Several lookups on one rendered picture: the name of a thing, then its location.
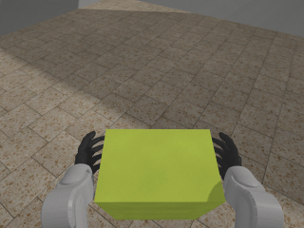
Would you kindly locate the robot left forearm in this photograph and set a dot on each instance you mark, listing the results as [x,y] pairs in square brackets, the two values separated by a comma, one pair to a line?
[65,206]

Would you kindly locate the carton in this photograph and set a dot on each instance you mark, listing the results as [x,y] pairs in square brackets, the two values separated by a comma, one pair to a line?
[158,174]

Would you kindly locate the robot right forearm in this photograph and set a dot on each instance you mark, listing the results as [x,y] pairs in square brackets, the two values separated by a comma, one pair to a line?
[254,207]

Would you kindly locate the robot right hand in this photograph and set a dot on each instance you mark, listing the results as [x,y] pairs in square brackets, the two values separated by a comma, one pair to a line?
[228,156]

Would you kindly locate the robot left hand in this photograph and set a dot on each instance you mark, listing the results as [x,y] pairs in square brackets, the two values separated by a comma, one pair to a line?
[86,151]

